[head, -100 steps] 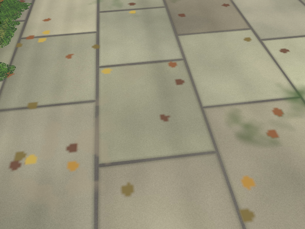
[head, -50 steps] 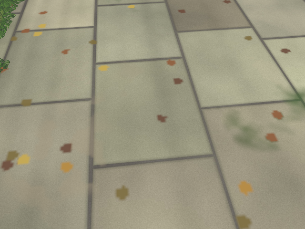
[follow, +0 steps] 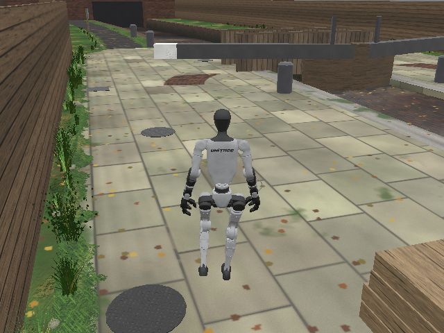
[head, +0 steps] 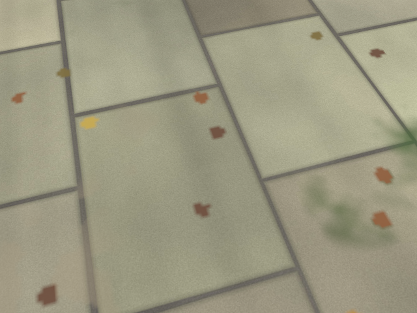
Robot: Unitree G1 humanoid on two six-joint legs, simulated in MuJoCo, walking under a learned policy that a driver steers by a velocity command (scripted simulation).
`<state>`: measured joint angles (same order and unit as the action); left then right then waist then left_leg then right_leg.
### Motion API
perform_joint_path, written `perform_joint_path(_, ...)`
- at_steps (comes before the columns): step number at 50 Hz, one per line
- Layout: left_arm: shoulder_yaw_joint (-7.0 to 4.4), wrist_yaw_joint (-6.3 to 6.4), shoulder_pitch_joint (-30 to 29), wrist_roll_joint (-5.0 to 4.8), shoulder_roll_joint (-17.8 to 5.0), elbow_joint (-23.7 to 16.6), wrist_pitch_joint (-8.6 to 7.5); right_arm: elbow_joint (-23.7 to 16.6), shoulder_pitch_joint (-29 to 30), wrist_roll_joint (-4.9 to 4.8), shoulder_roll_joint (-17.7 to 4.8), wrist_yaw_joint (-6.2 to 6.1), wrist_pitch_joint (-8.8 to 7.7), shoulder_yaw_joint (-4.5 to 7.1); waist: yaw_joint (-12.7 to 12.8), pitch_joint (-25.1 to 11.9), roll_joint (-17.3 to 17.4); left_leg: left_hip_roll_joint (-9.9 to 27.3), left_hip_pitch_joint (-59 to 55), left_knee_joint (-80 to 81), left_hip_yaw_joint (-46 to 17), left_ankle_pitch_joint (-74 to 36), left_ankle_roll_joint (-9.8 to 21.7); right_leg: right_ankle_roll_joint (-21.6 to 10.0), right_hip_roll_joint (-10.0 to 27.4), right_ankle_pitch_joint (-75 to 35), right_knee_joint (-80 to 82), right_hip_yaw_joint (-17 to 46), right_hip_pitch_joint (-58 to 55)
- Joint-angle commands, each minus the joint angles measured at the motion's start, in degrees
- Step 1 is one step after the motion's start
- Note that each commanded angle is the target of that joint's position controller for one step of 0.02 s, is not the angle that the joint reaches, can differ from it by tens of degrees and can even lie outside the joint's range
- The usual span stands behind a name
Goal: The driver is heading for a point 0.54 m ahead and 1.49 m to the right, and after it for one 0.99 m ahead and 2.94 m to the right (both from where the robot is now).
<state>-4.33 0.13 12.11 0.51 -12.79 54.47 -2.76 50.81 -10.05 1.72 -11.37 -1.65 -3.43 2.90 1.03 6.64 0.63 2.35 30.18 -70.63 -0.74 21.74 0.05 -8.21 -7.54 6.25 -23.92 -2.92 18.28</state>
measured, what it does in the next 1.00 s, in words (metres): steps on the spot, turning right: left foot, then right foot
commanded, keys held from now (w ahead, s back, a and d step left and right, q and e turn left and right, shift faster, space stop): e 1.00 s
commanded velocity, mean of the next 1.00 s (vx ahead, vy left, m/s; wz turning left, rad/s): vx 0.04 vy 0.00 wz -0.58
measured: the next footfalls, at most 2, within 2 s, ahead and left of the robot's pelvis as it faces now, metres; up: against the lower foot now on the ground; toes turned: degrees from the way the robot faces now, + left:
left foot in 0.46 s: +0.16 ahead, +0.15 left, +0.00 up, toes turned -20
right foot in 0.96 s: +0.04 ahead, -0.04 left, +0.00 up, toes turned -35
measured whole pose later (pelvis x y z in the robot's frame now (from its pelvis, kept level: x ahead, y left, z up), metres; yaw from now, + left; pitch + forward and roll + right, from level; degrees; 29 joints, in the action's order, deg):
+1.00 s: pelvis +0.06 +0.05 +0.00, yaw -35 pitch +0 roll +0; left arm -3.0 -2.2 8.2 0.8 -16.1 39.2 2.7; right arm 41.6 -13.7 1.4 -18.4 -0.6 2.5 3.6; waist -1.3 4.3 2.9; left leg 5.6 19.3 -44.9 7.5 27.2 -1.3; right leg -3.1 -2.8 17.2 -32.5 -1.0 14.7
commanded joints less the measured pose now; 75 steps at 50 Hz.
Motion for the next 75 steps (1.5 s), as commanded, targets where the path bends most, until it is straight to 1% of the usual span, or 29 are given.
perform_joint_path(1, -1.42, 0.08, 3.2, 0.39, -7.7, -3.3, -0.71, -0.9, -10.1, 0.28, -2.8, -0.05, 2.36, 0.73, -3.2, -10.9, -0.2, 0.4, -1.6, 4.7, -0.6, -2.1, -1.3, -9.2, 16.9, -43.3, 5.3, 14.8, -5.7)
perform_joint_path(7, -1.98, 0.55, 6.7, -0.09, -9.2, -5.3, 1.31, -6.0, 0.5, -0.04, -5.8, -0.10, 4.32, 1.19, -0.1, -11.2, -4.7, 0.6, 4.1, 12.5, -1.6, -8.2, -3.0, -4.4, 15.2, -24.3, 5.9, 19.5, -8.8)
perform_joint_path(12, -2.58, 0.92, 8.5, 0.44, -10.2, -6.8, 2.51, -8.7, 5.5, -0.55, -6.5, -0.47, 4.61, 1.05, 1.7, -8.9, -6.1, -0.8, 6.0, 18.6, -3.4, -5.1, -3.0, -5.1, 15.7, -13.0, 5.3, 25.8, -12.3)
perform_joint_path(18, -3.13, 0.56, 6.7, 0.94, -11.6, -9.2, 3.52, -10.8, 4.8, -1.92, -7.3, -0.94, 3.49, 0.47, 1.4, -9.4, -7.5, -4.4, -2.8, 28.7, -3.7, 1.5, -1.2, -5.5, 15.5, -23.5, 0.7, 31.2, -12.9)
perform_joint_path(21, -3.18, 0.30, 2.0, 0.00, -11.8, -11.0, 4.13, -10.1, -1.4, -2.15, -7.6, -1.35, 2.76, 0.29, -2.5, -9.4, -7.3, -5.3, -15.7, 46.1, -2.8, -5.4, -0.3, -0.9, 11.8, -18.6, -2.0, 32.0, -8.6)
perform_joint_path(22, -2.77, 0.44, 0.9, -0.53, -10.4, -11.9, 4.17, -9.8, -3.5, -1.48, -9.2, -1.81, 2.31, 0.70, -3.1, -9.5, -5.1, -1.4, -23.0, 53.6, -5.2, -10.7, 0.4, 2.2, 8.8, -8.8, -5.1, 30.1, -3.3)
perform_joint_path(23, -1.59, 0.52, 5.4, -0.56, -5.2, -12.4, 4.10, -10.9, -1.9, -0.70, -13.5, -2.36, 2.33, 1.27, 0.4, -10.6, 7.9, 13.2, -29.4, 57.1, -17.8, -16.7, 3.7, 5.6, 2.0, 15.5, -17.0, 19.9, 3.7)
perform_joint_path(24, -2.35, 0.93, 7.0, 0.23, -8.2, -12.9, 4.26, -12.3, 0.0, -0.50, -17.3, -1.95, 2.96, 1.78, 1.0, -9.8, 13.0, 22.3, -27.3, 55.4, -28.8, -32.2, 11.8, 7.1, -4.1, 31.7, -26.8, 10.2, 12.6)
perform_joint_path(25, -2.90, 0.78, 6.4, 1.65, -11.3, -12.4, 4.45, -12.1, -1.9, -0.76, -15.1, -1.49, 3.22, 1.67, 0.6, -10.0, 8.5, 22.9, -25.5, 54.4, -26.7, -36.3, 15.3, 7.9, 0.7, 30.2, -36.7, 9.3, 12.3)
perform_joint_path(26, -3.28, 0.29, 5.3, 1.58, -11.9, -11.5, 4.77, -12.5, 0.1, -1.14, -11.4, -1.12, 3.16, 0.62, 1.3, -7.8, 4.1, 18.4, -23.1, 53.7, -19.6, -35.9, 13.9, 8.5, 2.2, 26.1, -40.1, 9.9, 11.8)
perform_joint_path(27, -3.27, -0.30, 5.7, 1.16, -11.3, -10.9, 5.27, -13.2, 2.5, -0.88, -10.0, -0.88, 3.31, 0.22, 2.3, -6.4, 3.9, 13.8, -21.9, 53.2, -13.0, -35.4, 11.3, 9.2, 2.6, 22.7, -42.0, 9.2, 11.4)
perform_joint_path(29, -2.90, -1.71, 5.8, 0.65, -10.7, -10.9, 6.06, -13.6, 2.3, -0.41, -10.4, -1.13, 3.35, 0.27, 1.8, -7.7, 8.1, 10.0, -23.7, 51.8, -6.5, -41.3, 9.8, 10.6, 2.5, 19.0, -45.7, 7.4, 12.0)
perform_joint_path(31, -2.52, -2.27, 3.6, 0.13, -10.3, -11.9, 6.43, -13.3, -0.4, -0.26, -11.0, -0.93, 3.31, 0.60, 0.4, -8.6, 7.9, 10.0, -25.9, 51.2, -4.5, -42.9, 10.4, 11.5, 2.8, 17.7, -45.8, 6.4, 13.1)
perform_joint_path(36, -1.57, -2.82, -1.6, 0.27, -9.3, -14.4, 7.29, -12.1, -5.1, -0.26, -12.5, -0.73, 3.15, 1.51, -2.3, -8.2, 8.4, 13.3, -30.6, 51.5, -4.0, -38.1, 12.2, 12.0, 5.0, 17.8, -37.1, 5.1, 14.7)
perform_joint_path(41, -0.38, -3.52, -4.2, -0.15, -7.7, -16.9, 7.34, -12.4, -4.0, 0.04, -14.1, 0.35, 3.15, 2.19, -2.6, -8.3, 9.3, 14.7, -25.8, 50.9, -0.2, -33.6, 11.8, 10.0, 7.0, 19.2, -24.3, 1.6, 5.3)
perform_joint_path(45, -0.26, -3.40, -3.7, -0.48, -8.1, -18.2, 6.73, -12.1, -3.8, -0.27, -15.9, 1.06, 3.80, 2.89, -2.1, -8.9, 10.2, 15.6, -23.7, 46.9, 1.6, -32.2, 9.8, 7.5, 6.2, 18.0, -13.0, -1.3, -2.0)
perform_joint_path(46, -0.23, -3.15, -1.9, -0.08, -7.8, -17.8, 6.30, -12.2, -3.0, -0.87, -16.0, 1.12, 4.12, 2.94, -0.6, -9.2, 8.7, 15.0, -21.6, 43.7, 3.4, -29.8, 7.9, 6.6, 5.6, 13.2, -6.0, -1.8, -6.1)
perform_joint_path(47, -0.36, -2.48, 0.2, 0.66, -8.5, -17.1, 5.57, -11.6, -4.1, -1.09, -15.4, 1.23, 4.41, 2.86, 0.6, -9.9, 4.9, 13.6, -17.6, 38.4, 5.9, -24.2, 4.6, 5.9, 5.4, 6.7, 1.8, 0.3, -11.9)
perform_joint_path(48, -1.40, -1.66, 2.0, 1.55, -13.6, -17.1, 4.57, -12.3, -6.5, -0.68, -12.3, 1.57, 4.89, 2.16, 0.5, -9.9, -9.1, 8.3, -6.8, 24.3, 10.9, -6.1, 0.5, 3.6, 16.7, 2.1, 9.4, 17.1, -18.6)
perform_joint_path(49, -3.24, -1.51, 3.0, 0.49, -21.8, -18.4, 4.31, -16.6, -4.0, -0.15, -8.8, 1.09, 5.59, 0.90, 0.2, -7.6, -17.7, -1.5, 5.5, 15.6, 8.7, 16.2, -2.4, -5.6, 30.6, -21.1, 7.4, 34.8, -16.6)
perform_joint_path(50, -3.51, -1.46, 6.7, -0.15, -19.7, -17.3, 4.36, -16.3, -0.7, -0.06, -11.5, 0.36, 6.32, 1.29, 3.9, -9.5, -10.6, -0.2, 4.6, 8.4, 1.5, 15.6, -2.4, -9.9, 29.6, -21.9, 6.1, 31.4, -15.7)
perform_joint_path(51, -2.18, -1.20, 3.7, -0.24, -16.0, -17.2, 4.47, -15.7, -0.8, -0.93, -11.9, 0.54, 6.54, 1.59, 1.4, -6.6, -8.4, 0.6, 4.7, 7.0, -0.2, 10.5, -2.1, -8.6, 25.4, -18.7, 6.1, 26.1, -13.3)
perform_joint_path(52, -1.40, -0.90, -0.7, -0.16, -13.7, -17.6, 4.70, -14.7, -1.5, -1.39, -12.3, 0.80, 6.20, 1.82, -0.8, -4.6, -7.5, 1.3, 3.7, 9.2, -1.1, 5.2, -1.8, -5.7, 20.8, -14.4, 6.9, 21.8, -11.0)
perform_joint_path(54, -0.81, -0.28, -3.1, -0.40, -12.1, -18.3, 4.56, -13.4, -3.6, -0.07, -13.5, 1.26, 5.96, 2.32, -1.9, -6.5, -9.0, 0.3, 2.1, 8.6, -0.3, 0.1, -1.9, -3.7, 16.7, -17.8, 6.3, 18.9, -12.2)
perform_joint_path(57, -1.12, -0.56, -0.4, -0.49, -13.2, -17.5, 4.02, -13.3, -3.5, -0.29, -12.1, 1.63, 6.35, 2.05, -1.5, -8.8, -6.1, -0.6, 2.3, 8.9, -0.7, -1.5, -2.4, -3.9, 16.5, -18.2, 5.8, 20.1, -13.9)
perform_joint_path(63, -1.63, -0.53, 3.8, 0.10, -14.2, -16.7, 4.09, -14.7, 0.5, -0.39, -11.5, 1.06, 6.73, 1.77, 0.6, -7.5, -7.3, -1.7, 4.0, 16.7, -2.1, -0.2, -2.7, -5.2, 16.5, -8.9, 6.0, 26.9, -14.7)
perform_joint_path(68, -2.10, -0.62, 4.6, 0.57, -15.1, -16.7, 4.23, -15.8, 2.5, -0.86, -11.1, 0.70, 6.08, 1.28, 1.0, -8.1, -6.8, -3.5, -0.1, 22.4, -2.9, 1.5, -1.6, -5.6, 16.0, -10.1, 3.9, 31.4, -12.6)
perform_joint_path(73, -2.44, -1.00, 2.4, 0.56, -15.2, -16.8, 4.59, -16.2, 0.8, -1.69, -11.2, 0.02, 5.21, 0.72, -0.3, -9.2, -7.9, -6.1, -10.1, 32.4, -3.5, 2.1, 0.0, -3.3, 14.0, -15.3, 1.8, 35.6, -9.5)
perform_joint_path(75, -2.33, -0.87, -0.3, -0.09, -14.6, -16.9, 4.76, -15.1, -3.2, -1.62, -10.7, -0.76, 4.67, 0.54, -3.3, -8.9, -7.4, -6.4, -19.2, 45.5, -3.1, -4.5, 0.5, 0.2, 11.1, -10.8, 0.0, 35.5, -5.5)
